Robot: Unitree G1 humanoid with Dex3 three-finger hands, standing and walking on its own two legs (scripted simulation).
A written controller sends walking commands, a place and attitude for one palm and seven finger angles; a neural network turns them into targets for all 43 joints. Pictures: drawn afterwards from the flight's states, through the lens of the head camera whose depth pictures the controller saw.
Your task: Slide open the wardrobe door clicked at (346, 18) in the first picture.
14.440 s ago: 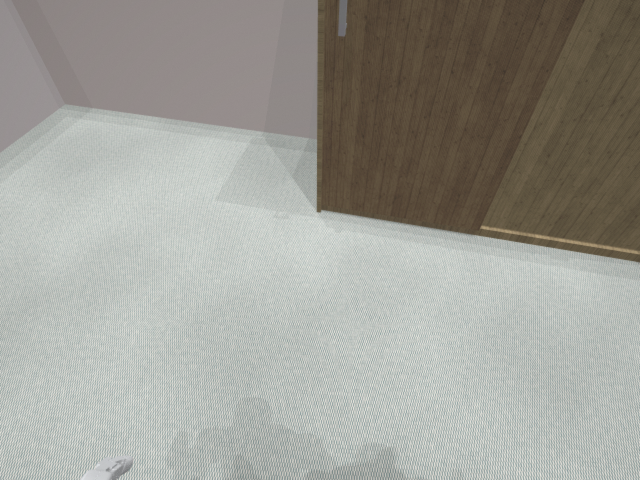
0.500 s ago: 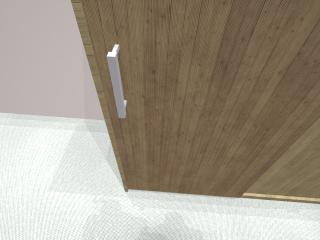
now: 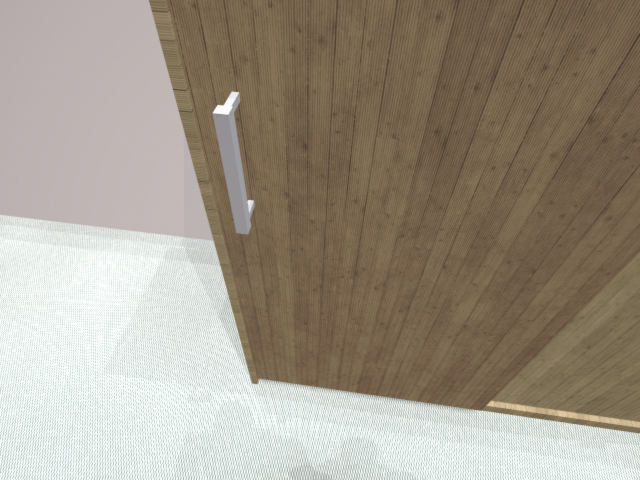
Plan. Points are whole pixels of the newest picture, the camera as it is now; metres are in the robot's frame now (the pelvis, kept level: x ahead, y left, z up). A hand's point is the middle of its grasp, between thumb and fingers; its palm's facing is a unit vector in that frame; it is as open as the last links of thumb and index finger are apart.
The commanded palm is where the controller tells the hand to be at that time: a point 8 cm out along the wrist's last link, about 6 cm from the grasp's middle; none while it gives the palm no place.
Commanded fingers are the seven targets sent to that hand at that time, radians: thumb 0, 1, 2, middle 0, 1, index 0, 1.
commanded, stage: come to a stop and stand still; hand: left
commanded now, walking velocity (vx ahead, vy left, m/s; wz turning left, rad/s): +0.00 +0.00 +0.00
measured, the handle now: (238, 169) +0.49 +0.16 +0.13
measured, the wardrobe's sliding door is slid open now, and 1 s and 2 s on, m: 0.00 0.00 0.00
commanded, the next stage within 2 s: look again from close up in 1.02 s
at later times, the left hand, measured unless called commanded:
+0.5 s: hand out of the picture +0.06 +0.28 -0.15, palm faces +0.00 -0.95 -0.32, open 7.4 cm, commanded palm none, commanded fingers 0.00 0.90 0.90 -0.20 -0.30 -0.20 -0.30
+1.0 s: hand out of the picture -0.08 +0.30 -0.17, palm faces -0.02 -0.95 -0.30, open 7.4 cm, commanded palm none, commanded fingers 0.00 0.90 0.90 -0.20 -0.30 -0.20 -0.30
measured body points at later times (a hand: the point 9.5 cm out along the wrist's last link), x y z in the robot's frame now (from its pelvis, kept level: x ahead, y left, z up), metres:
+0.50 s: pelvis -0.03 +0.05 -0.01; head -0.07 +0.05 +0.44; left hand +0.06 +0.33 -0.13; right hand +0.04 -0.22 -0.14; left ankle -0.02 +0.16 -0.74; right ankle -0.01 -0.08 -0.74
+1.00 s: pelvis -0.07 +0.06 -0.01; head -0.08 +0.07 +0.44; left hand -0.07 +0.35 -0.15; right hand -0.04 -0.22 -0.14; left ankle -0.02 +0.16 -0.74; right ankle -0.01 -0.08 -0.74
